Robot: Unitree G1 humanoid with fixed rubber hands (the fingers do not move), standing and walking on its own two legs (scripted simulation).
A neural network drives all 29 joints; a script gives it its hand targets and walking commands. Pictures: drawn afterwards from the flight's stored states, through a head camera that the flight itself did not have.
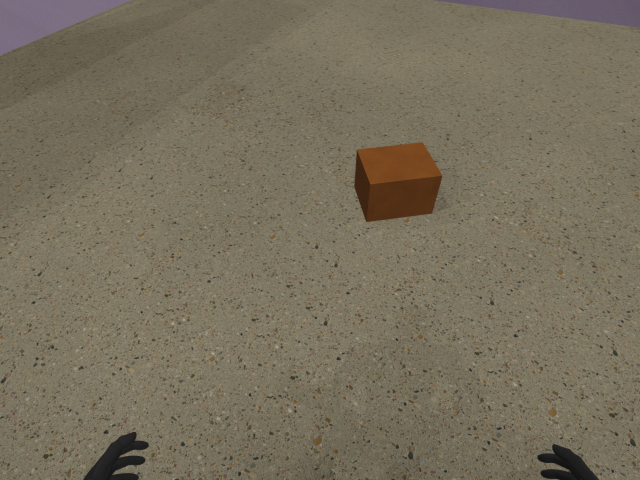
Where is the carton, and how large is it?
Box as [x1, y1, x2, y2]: [354, 142, 441, 221]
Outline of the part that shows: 422,142 357,149 354,186 366,221 431,213 441,179 441,174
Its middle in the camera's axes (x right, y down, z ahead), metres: +0.33 -0.23 +1.70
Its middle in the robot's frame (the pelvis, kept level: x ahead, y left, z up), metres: +1.38 -0.28 -0.64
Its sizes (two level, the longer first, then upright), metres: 0.297 0.235 0.213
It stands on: the floor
